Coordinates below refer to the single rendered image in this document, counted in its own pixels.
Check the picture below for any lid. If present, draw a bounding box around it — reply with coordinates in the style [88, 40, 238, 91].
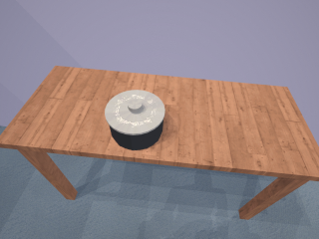
[105, 90, 165, 135]

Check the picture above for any table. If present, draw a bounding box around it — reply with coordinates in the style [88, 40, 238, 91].
[0, 66, 319, 220]

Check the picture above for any knob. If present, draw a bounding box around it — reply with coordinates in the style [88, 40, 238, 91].
[128, 99, 143, 113]

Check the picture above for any pot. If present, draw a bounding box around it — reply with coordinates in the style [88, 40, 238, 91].
[110, 120, 163, 150]

